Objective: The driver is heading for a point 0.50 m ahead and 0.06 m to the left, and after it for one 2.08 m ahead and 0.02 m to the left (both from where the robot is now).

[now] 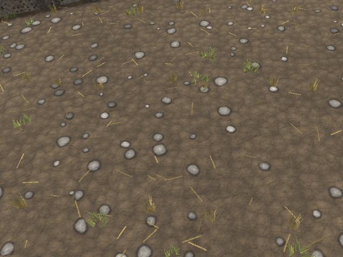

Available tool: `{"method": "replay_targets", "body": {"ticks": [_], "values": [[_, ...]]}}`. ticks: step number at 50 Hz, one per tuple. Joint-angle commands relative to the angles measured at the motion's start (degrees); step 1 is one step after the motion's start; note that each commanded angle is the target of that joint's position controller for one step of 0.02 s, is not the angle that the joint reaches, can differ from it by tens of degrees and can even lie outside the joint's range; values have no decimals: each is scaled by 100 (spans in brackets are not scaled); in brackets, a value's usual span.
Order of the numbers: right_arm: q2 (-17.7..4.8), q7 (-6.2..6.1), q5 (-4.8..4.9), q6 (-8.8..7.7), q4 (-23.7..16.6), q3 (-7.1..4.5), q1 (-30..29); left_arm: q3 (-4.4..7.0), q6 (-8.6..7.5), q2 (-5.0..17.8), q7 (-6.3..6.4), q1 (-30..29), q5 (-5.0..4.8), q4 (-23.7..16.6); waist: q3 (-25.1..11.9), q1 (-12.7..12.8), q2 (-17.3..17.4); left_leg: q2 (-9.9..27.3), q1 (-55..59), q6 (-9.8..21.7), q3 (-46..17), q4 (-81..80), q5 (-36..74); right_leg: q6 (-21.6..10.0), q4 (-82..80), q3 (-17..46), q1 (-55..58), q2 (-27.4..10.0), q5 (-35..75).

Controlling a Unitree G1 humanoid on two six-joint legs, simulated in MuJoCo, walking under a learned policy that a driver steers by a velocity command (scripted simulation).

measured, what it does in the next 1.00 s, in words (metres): walks ahead: left foot, then right foot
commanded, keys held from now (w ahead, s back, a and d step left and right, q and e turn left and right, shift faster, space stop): w+shift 0.52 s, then shift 0.48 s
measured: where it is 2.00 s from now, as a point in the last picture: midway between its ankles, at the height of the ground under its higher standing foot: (209, 211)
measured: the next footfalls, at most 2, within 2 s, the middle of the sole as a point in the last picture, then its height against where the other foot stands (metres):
left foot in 0.20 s outside the picture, level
right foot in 0.64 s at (228, 240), level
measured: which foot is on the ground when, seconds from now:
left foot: up 0.00-0.18, down 0.20-0.62, up 0.64-1.00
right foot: down 0.00-0.20, up 0.22-0.62, down 0.64-1.00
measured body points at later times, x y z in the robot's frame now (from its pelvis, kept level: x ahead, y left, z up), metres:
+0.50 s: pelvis +0.25 +0.03 -0.01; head +0.28 +0.05 +0.44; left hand +0.50 +0.23 -0.10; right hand +0.13 -0.23 -0.12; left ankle +0.11 +0.14 -0.75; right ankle +0.38 -0.13 -0.70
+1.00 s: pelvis +0.55 -0.04 -0.01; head +0.58 -0.04 +0.44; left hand +0.65 +0.23 -0.14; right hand +0.70 -0.31 -0.11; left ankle +0.72 +0.08 -0.72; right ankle +0.50 -0.11 -0.75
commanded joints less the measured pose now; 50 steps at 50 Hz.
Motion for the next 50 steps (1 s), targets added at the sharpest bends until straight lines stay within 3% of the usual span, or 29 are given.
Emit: {"method": "replay_targets", "body": {"ticks": [1, 2, 3, 5, 8, 9, 10, 11, 12, 13, 14, 16, 20, 23, 26, 27, 29, 30, 31, 32, 33, 34, 35, 36, 38, 40, 44, 47, 50], "values": [[-342, 100, 9, -318, -532, -58, -684, 244, -162, 987, 31, 124, 9, -370, -326, 181, -1023, 44, -400, -33, 117, -822, 386, -828, -941, 1677, 955, -1279, -1597], [-306, 119, 12, -361, -561, -38, -722, 217, -176, 938, 4, 190, 13, -356, -270, 228, -1039, 63, -197, -25, 189, -930, 424, -831, -916, 1655, 802, -1276, -1598], [-226, 189, -461, -69, -459, 71, -473, 268, -92, 1122, -238, 442, 403, -222, -231, 331, -1203, 13, -35, -58, 638, -681, 156, -745, -951, 1532, 694, -968, -1771], [-247, 208, -366, 61, -609, 88, -539, 226, -62, 936, -392, 365, 361, -264, 77, 288, -1109, 88, 226, -14, 694, -892, 37, -754, -950, 1607, 285, -984, -1906], [-338, 149, -258, -36, -547, 84, 64, 196, -106, 930, -379, 3, 279, -339, 155, -182, -760, 156, 1573, 247, 733, -1593, 284, -653, -724, 1677, -462, -985, -1915], [-468, 101, -289, -105, -390, 39, 645, 144, -147, 787, -339, -107, 272, -363, 52, -469, -462, 258, 2455, 377, 570, -1686, 136, -539, -267, 1539, -956, -830, -1852], [-836, 29, -366, -183, -194, -58, 1591, 36, -234, 482, -313, -373, 239, -484, -200, -948, 253, 1005, 3558, 590, -344, -2047, -766, -333, 983, 988, -1764, -448, -1709], [-1628, 3, -454, -184, -107, -253, 2149, -93, -335, 88, -322, -516, 130, -795, -402, -1054, 1658, 2227, 4292, 1115, -2883, -3108, -3075, -74, 2786, -134, -3031, 382, -1781], [-1416, 43, -421, -150, -61, -267, 1999, -73, -323, 402, -265, -618, 253, -758, -9, -899, 960, 2573, 3960, 1349, -3716, -3171, -3447, -103, 3777, -117, -3721, 62, -1546], [-993, 80, -354, -149, -152, -154, 1790, -52, -324, 507, -296, -723, 329, -669, 223, -777, 385, 2300, 3704, 1289, -3111, -3000, -3080, -103, 4141, -24, -3810, -118, -1089], [-747, 105, -332, -179, -162, -80, 1689, -58, -340, 510, -371, -659, 384, -579, 208, -647, 259, 1984, 3475, 1167, -2460, -2976, -2598, -56, 4138, -44, -3633, -252, -759], [-569, 84, -280, -244, -59, 7, 1743, -55, -303, 530, -509, -658, 473, -539, 257, -493, 581, 1571, 3073, 1036, -1708, -3282, -2117, 80, 3920, -199, -3290, -414, -448], [-469, 105, -158, -343, 228, 40, 2179, -150, -236, 417, -577, -1297, 463, -726, 665, -538, 556, 1303, 2883, 1186, -904, -3721, -679, 274, 3438, -681, -3515, -560, 284], [-393, 139, -136, -364, 348, 76, 2319, -291, -247, 224, -646, -2029, 403, -952, 824, -645, 559, 1072, 2492, 1166, -204, -4004, 659, 293, 2220, -1288, -2787, -652, 834], [-593, 112, -144, -383, 582, 61, 2621, -365, -251, 160, -667, -2386, 363, -1067, 918, -663, 526, 1309, 2737, 1153, 126, -4205, 2349, 36, 1445, -1617, -2100, -597, 983], [-626, 108, -147, -363, 654, 71, 2615, -383, -265, 126, -634, -2329, 383, -1025, 926, -590, 486, 1266, 2908, 1097, 351, -3946, 3491, -75, 1175, -1724, -1812, -460, 892], [-803, 50, -147, -311, 799, 65, 2778, -346, -311, 228, -503, -1807, 472, -822, 422, -316, 718, 1310, 3256, 946, 566, -2747, 6712, -245, 1042, -1975, -768, 84, 546], [-874, -8, -150, -267, 856, 63, 2751, -273, -348, 395, -422, -873, 494, -524, -90, 137, 798, 1296, 3189, 808, 589, -1635, 7225, -350, 871, -1857, 237, 204, 633], [-913, -54, -79, -243, 858, 68, 2572, -203, -390, 539, -334, 173, 535, -185, -584, 703, 784, 1153, 2697, 662, 713, -344, 6725, -479, 439, -1593, 1508, -81, 1378], [-769, -64, -19, -233, 538, 139, 2343, 62, -392, 1160, -223, 852, -25, -218, -1669, 1031, 177, 988, 1290, 584, 392, 1327, 4245, -668, 977, -117, 3533, -1471, 2464], [145, 6, -58, -294, 537, 364, 3134, -7, -438, 1401, -242, 827, 162, -93, -2664, 315, -1615, -226, -480, 344, 9, 3528, -1846, -1560, 725, 2484, 5063, -2991, 3641], [-735, 53, -112, -394, 611, 184, 2556, -43, -401, 1034, -235, 999, 156, -93, -2503, 765, -806, -28, -124, 406, -637, 3750, -2168, -1307, 754, 1983, 4175, -2614, 5694], [-585, 69, 229, -403, 402, 160, 2516, -45, -414, 978, -267, 381, 237, -62, -1870, 241, -1059, 162, -795, 279, -348, 3797, -1781, -1726, 438, 1443, 3761, -2659, 4960], [-652, 10, 168, -375, 381, 183, 2006, -88, -451, 698, -300, -176, 163, -133, -993, 141, -245, 512, -786, 180, 70, 3456, -1337, -1499, 64, 857, 2585, -2262, 4615], [-420, -33, 96, -184, 386, 149, 1841, -207, -516, 345, -344, -606, 180, -116, -320, -257, -53, 729, -359, 94, 225, 3122, -890, -1234, -542, 211, 1187, -1854, 4332], [-93, -62, 4, -52, 350, 188, 1946, -198, -578, 333, -380, -669, 165, 31, -193, -464, -214, 797, 54, 34, 284, 2488, -571, -1127, -843, -203, 490, -1725, 4486], [29, -56, -118, -67, 76, 244, 1246, -158, -547, 490, -267, -842, 220, 260, -175, -454, -529, 639, 517, 27, 591, 523, 917, -859, -900, -1123, -43, -1161, 4664], [-100, 25, -105, -84, -70, 238, 615, -124, -466, 646, -221, -479, 168, 502, -292, -173, -447, 510, 711, 99, 522, -407, 1961, -763, -849, -1013, 367, -1258, 3962], [-333, 67, -136, -81, -198, 180, 297, -114, -379, 684, -211, -461, 127, 686, -178, -155, -420, 506, 642, 275, 385, -852, 1705, -699, -499, -740, 747, -1489, 3463]]}}
Velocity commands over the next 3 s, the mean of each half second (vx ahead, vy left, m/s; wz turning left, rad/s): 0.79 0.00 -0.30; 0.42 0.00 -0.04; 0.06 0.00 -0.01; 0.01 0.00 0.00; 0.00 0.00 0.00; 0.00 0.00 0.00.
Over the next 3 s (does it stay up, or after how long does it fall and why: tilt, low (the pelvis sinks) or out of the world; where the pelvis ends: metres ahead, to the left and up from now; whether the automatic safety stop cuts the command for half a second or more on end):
stays up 0.66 -0.06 -0.01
